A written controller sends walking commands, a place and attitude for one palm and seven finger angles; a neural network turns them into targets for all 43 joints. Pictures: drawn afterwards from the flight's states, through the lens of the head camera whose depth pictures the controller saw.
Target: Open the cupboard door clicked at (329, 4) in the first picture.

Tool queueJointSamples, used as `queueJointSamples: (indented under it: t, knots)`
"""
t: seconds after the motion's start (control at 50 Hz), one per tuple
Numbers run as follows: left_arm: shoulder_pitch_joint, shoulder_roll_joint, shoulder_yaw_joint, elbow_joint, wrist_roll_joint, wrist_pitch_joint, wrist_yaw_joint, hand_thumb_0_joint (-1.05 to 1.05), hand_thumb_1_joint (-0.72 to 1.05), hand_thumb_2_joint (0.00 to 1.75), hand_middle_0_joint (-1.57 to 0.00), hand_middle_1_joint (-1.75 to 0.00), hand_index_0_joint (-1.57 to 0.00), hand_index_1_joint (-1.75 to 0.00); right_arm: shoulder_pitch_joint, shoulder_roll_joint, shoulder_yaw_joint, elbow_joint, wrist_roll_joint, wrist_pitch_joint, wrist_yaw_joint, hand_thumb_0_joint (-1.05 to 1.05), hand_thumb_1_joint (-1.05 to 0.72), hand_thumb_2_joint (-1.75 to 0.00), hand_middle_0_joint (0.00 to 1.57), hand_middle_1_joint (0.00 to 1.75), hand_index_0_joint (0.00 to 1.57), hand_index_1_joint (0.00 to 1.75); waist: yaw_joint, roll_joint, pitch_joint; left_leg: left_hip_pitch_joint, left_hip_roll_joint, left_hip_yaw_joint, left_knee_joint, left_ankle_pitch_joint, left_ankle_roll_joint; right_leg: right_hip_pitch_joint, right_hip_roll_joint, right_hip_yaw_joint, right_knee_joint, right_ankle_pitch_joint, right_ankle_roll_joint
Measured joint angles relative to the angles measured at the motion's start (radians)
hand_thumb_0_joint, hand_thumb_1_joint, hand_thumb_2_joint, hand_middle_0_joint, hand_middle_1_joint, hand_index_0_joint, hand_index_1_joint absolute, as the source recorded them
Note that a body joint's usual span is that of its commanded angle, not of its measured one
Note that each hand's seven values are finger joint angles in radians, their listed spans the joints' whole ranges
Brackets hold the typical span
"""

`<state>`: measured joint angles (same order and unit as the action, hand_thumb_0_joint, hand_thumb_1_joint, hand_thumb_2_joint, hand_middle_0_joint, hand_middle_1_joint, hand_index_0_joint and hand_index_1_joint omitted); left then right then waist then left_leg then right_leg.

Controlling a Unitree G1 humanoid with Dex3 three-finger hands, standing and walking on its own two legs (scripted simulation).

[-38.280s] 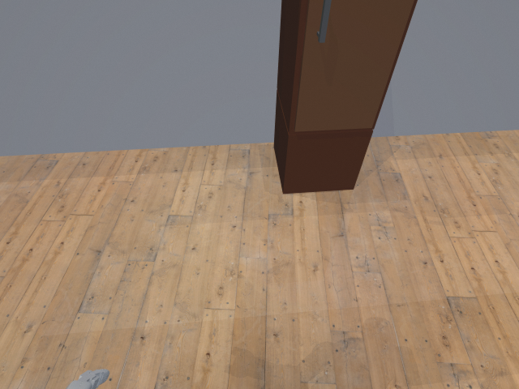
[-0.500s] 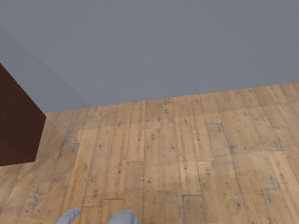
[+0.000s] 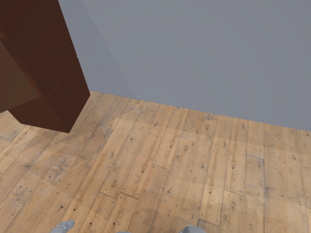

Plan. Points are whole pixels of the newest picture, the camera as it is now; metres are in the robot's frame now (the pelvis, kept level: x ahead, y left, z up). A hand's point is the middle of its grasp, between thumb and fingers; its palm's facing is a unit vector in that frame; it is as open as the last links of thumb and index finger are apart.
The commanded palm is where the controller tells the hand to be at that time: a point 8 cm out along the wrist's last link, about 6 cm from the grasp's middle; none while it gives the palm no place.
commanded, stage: turn to face it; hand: left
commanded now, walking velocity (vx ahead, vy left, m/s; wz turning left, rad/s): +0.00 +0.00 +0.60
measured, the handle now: out of the picture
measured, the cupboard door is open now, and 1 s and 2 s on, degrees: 48 48 48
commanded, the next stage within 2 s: take the last steps up to it in 1.02 s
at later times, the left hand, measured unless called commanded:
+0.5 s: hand out of the picture +0.00 +0.20 -0.19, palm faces +0.33 -0.92 -0.21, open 7.4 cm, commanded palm none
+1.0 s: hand out of the picture +0.00 +0.16 -0.16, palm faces +0.55 -0.80 -0.24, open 7.4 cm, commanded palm none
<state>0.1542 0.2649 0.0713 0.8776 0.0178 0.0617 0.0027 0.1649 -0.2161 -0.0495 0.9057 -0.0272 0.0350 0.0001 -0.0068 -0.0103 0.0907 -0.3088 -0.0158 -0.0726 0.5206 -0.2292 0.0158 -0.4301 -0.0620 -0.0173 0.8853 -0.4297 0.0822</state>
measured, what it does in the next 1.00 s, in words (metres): steps on the spot, turning left: right foot, then left foot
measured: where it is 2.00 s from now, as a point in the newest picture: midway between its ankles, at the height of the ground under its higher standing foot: outside the picture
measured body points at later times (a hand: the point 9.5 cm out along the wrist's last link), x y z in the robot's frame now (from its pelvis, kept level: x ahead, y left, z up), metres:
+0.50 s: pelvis +0.01 -0.01 -0.02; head +0.06 +0.04 +0.43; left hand -0.01 +0.25 -0.18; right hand +0.20 -0.22 -0.14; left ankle -0.01 +0.09 -0.74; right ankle +0.00 -0.16 -0.69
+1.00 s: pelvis +0.05 -0.04 +0.00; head +0.09 -0.03 +0.45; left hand -0.03 +0.20 -0.14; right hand +0.25 -0.22 -0.15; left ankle -0.05 +0.06 -0.67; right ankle +0.10 -0.15 -0.74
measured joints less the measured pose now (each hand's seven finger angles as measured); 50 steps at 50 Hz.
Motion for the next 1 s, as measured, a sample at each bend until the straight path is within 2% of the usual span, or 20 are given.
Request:
queueJointSamples:
  t: [0.08, 0.12, 0.16, 0.2, 0.24, 0.36, 0.4, 0.42, 0.44, 0.48, 0.52, 0.56, 0.66, 0.72, 0.78, 0.82, 0.86, 0.92, 0.96, 1.0]
  knots:
    - [-0.003, -0.008, -0.006, -0.019, -0.003, -0.019, 0.001, 0.01, 0.91, 0.90, -0.19, -0.30, -0.20, -0.30, 0.016, -0.003, -0.011, 0.005, 0.004, 0.014, 0.004, 0.01, -0.91, -0.90, 0.20, 0.30, 0.21, 0.30, -0.012, 0.021, -0.013, -0.027, -0.014, -0.049, 0.034, -0.012, -0.025, 0.110, 0.030, -0.008, -0.241, 0.079, -0.013]
    - [0.005, -0.014, -0.008, -0.028, 0.004, -0.037, 0.006, 0.01, 0.91, 0.90, -0.20, -0.30, -0.20, -0.30, 0.021, -0.010, -0.021, 0.006, 0.012, 0.022, 0.007, 0.01, -0.91, -0.90, 0.20, 0.30, 0.21, 0.30, -0.006, 0.021, -0.021, -0.077, -0.030, -0.052, 0.133, -0.102, -0.037, 0.143, 0.024, -0.009, -0.328, 0.103, -0.050]
    - [0.006, -0.036, -0.019, -0.023, 0.008, -0.040, 0.012, 0.01, 0.91, 0.90, -0.20, -0.30, -0.20, -0.30, 0.015, -0.027, -0.033, 0.011, 0.012, 0.032, 0.011, 0.01, -0.91, -0.90, 0.20, 0.30, 0.21, 0.30, -0.016, 0.042, -0.006, -0.144, -0.031, -0.023, 0.341, -0.214, -0.044, 0.154, 0.015, -0.042, -0.312, 0.109, -0.068]
    - [0.019, -0.054, -0.027, -0.021, 0.008, -0.040, 0.015, 0.01, 0.91, 0.90, -0.20, -0.30, -0.20, -0.30, 0.012, -0.038, -0.040, 0.017, 0.010, 0.037, 0.017, 0.01, -0.91, -0.90, 0.20, 0.30, 0.20, 0.30, -0.022, 0.045, 0.001, -0.189, -0.019, 0.023, 0.509, -0.226, -0.058, 0.183, -0.002, -0.071, -0.334, 0.116, -0.070]
    - [0.031, -0.062, -0.033, -0.016, 0.007, -0.040, 0.015, 0.01, 0.91, 0.90, -0.20, -0.30, -0.20, -0.30, 0.008, -0.038, -0.041, 0.021, 0.011, 0.041, 0.023, 0.01, -0.91, -0.90, 0.20, 0.30, 0.20, 0.30, -0.026, 0.031, 0.006, -0.199, 0.000, 0.064, 0.566, -0.218, -0.072, 0.209, -0.021, -0.094, -0.360, 0.123, -0.067]
    - [0.055, -0.061, -0.037, -0.001, 0.013, -0.047, 0.008, 0.01, 0.91, 0.90, -0.20, -0.30, -0.20, -0.30, -0.019, -0.023, -0.028, 0.014, 0.018, 0.036, 0.032, 0.01, -0.91, -0.90, 0.19, 0.30, 0.20, 0.30, -0.009, -0.032, 0.024, -0.096, 0.035, 0.140, 0.305, -0.207, -0.080, 0.233, -0.079, -0.161, -0.352, 0.099, -0.048]
    - [0.067, -0.056, -0.034, 0.005, 0.009, -0.045, 0.003, 0.01, 0.90, 0.90, -0.20, -0.30, -0.20, -0.30, -0.030, -0.025, -0.022, 0.003, 0.017, 0.025, 0.033, 0.01, -0.91, -0.90, 0.19, 0.30, 0.20, 0.30, -0.004, -0.043, 0.025, -0.037, 0.031, 0.154, 0.161, -0.130, -0.070, 0.220, -0.098, -0.182, -0.299, 0.066, -0.033]
    - [0.078, -0.054, -0.032, 0.005, 0.005, -0.042, 0.000, 0.01, 0.90, 0.90, -0.20, -0.30, -0.20, -0.30, -0.031, -0.032, -0.019, -0.007, 0.015, 0.016, 0.034, 0.01, -0.91, -0.90, 0.19, 0.30, 0.20, 0.30, -0.004, -0.036, 0.018, -0.008, 0.034, 0.150, 0.087, -0.056, -0.049, 0.199, -0.103, -0.193, -0.250, 0.041, -0.025]
    - [0.077, -0.044, -0.029, 0.011, 0.001, -0.034, -0.002, 0.01, 0.90, 0.90, -0.20, -0.30, -0.20, -0.30, -0.036, -0.029, -0.021, -0.012, 0.013, 0.005, 0.030, 0.01, -0.91, -0.90, 0.19, 0.30, 0.20, 0.30, -0.007, -0.045, 0.016, -0.020, 0.023, 0.144, 0.095, -0.056, -0.016, 0.163, -0.111, -0.177, -0.163, -0.012, -0.011]
    - [0.063, -0.022, -0.019, 0.024, -0.002, -0.007, 0.002, 0.01, 0.91, 0.90, -0.20, -0.30, -0.20, -0.30, -0.044, -0.016, -0.014, -0.017, 0.011, -0.010, 0.022, 0.01, -0.91, -0.90, 0.20, 0.30, 0.20, 0.30, 0.000, -0.064, 0.022, -0.041, 0.009, 0.132, 0.137, -0.090, 0.016, 0.080, -0.087, -0.099, 0.042, -0.113, 0.001]
    - [0.047, -0.008, -0.009, 0.035, -0.001, 0.009, 0.006, 0.01, 0.91, 0.90, -0.20, -0.30, -0.20, -0.30, -0.035, -0.007, -0.007, -0.023, 0.007, -0.018, 0.011, 0.01, -0.91, -0.90, 0.20, 0.30, 0.20, 0.30, 0.000, -0.062, 0.016, -0.038, 0.006, 0.110, 0.123, -0.091, 0.019, 0.014, -0.056, -0.061, 0.178, -0.109, 0.004]
    - [0.029, -0.002, -0.003, 0.035, 0.000, 0.013, 0.005, 0.01, 0.91, 0.90, -0.20, -0.30, -0.20, -0.30, -0.024, -0.003, -0.002, -0.021, 0.005, -0.021, -0.001, 0.01, -0.91, -0.90, 0.20, 0.30, 0.20, 0.30, 0.000, -0.049, 0.011, -0.024, 0.004, 0.084, 0.083, -0.066, 0.009, -0.025, -0.036, -0.038, 0.226, -0.063, 0.007]
    - [-0.005, -0.002, -0.002, 0.008, -0.003, 0.002, 0.002, 0.01, 0.91, 0.90, -0.19, -0.30, -0.20, -0.30, 0.000, 0.001, 0.003, -0.002, 0.001, -0.013, -0.008, 0.01, -0.91, -0.90, 0.20, 0.30, 0.21, 0.30, -0.001, -0.012, 0.001, 0.009, 0.001, 0.026, 0.009, -0.021, 0.002, -0.021, -0.011, -0.006, 0.089, -0.024, 0.006]
    - [-0.020, -0.007, -0.005, -0.006, -0.004, -0.005, 0.002, 0.01, 0.91, 0.90, -0.19, -0.30, -0.20, -0.30, 0.012, 0.001, 0.001, 0.007, -0.002, -0.002, -0.004, 0.01, -0.91, -0.90, 0.20, 0.30, 0.21, 0.30, -0.009, 0.009, -0.005, 0.010, 0.000, -0.007, 0.007, -0.017, -0.013, 0.028, 0.007, -0.004, -0.055, -0.007, -0.002]
    - [-0.016, -0.012, -0.012, -0.021, -0.005, -0.023, 0.001, 0.01, 0.91, 0.90, -0.19, -0.30, -0.20, -0.30, 0.025, 0.000, -0.006, 0.013, 0.004, 0.009, -0.001, 0.01, -0.91, -0.90, 0.20, 0.30, 0.21, 0.30, -0.013, 0.021, -0.018, -0.010, -0.011, -0.038, 0.046, -0.035, -0.034, 0.122, 0.024, -0.012, -0.263, 0.092, -0.014]
    - [-0.009, -0.024, -0.016, -0.022, 0.003, -0.041, 0.007, 0.01, 0.91, 0.90, -0.20, -0.30, -0.20, -0.30, 0.026, -0.010, -0.015, 0.018, 0.012, 0.018, 0.002, 0.01, -0.91, -0.90, 0.20, 0.30, 0.21, 0.30, -0.011, 0.032, -0.021, -0.057, -0.016, -0.036, 0.167, -0.138, -0.038, 0.139, 0.023, -0.025, -0.295, 0.122, -0.074]
    - [0.001, -0.045, -0.027, -0.018, 0.007, -0.045, 0.012, 0.01, 0.91, 0.90, -0.20, -0.30, -0.20, -0.30, 0.024, -0.024, -0.027, 0.025, 0.012, 0.029, 0.007, 0.01, -0.91, -0.90, 0.20, 0.30, 0.21, 0.30, -0.018, 0.047, -0.015, -0.118, -0.022, -0.014, 0.374, -0.232, -0.043, 0.156, 0.009, -0.055, -0.288, 0.106, -0.085]
    - [0.032, -0.070, -0.037, -0.008, 0.005, -0.046, 0.014, 0.01, 0.91, 0.90, -0.20, -0.30, -0.20, -0.30, 0.014, -0.036, -0.035, 0.038, 0.009, 0.039, 0.013, 0.01, -0.91, -0.90, 0.20, 0.30, 0.20, 0.30, -0.018, 0.047, -0.012, -0.171, -0.007, 0.032, 0.579, -0.214, -0.060, 0.194, -0.009, -0.083, -0.335, 0.116, -0.078]
    - [0.050, -0.078, -0.040, 0.004, 0.007, -0.048, 0.014, 0.01, 0.91, 0.90, -0.20, -0.30, -0.20, -0.30, 0.008, -0.032, -0.035, 0.042, 0.011, 0.039, 0.016, 0.01, -0.91, -0.90, 0.20, 0.30, 0.20, 0.30, -0.017, 0.031, -0.009, -0.164, 0.008, 0.059, 0.575, -0.208, -0.070, 0.215, -0.021, -0.099, -0.367, 0.129, -0.076]
    - [0.066, -0.082, -0.042, 0.016, 0.010, -0.051, 0.014, 0.01, 0.91, 0.90, -0.20, -0.30, -0.20, -0.30, 0.001, -0.025, -0.030, 0.044, 0.014, 0.035, 0.016, 0.01, -0.91, -0.90, 0.20, 0.30, 0.20, 0.30, -0.011, 0.010, -0.005, -0.130, 0.019, 0.084, 0.483, -0.220, -0.076, 0.229, -0.036, -0.113, -0.384, 0.135, -0.074]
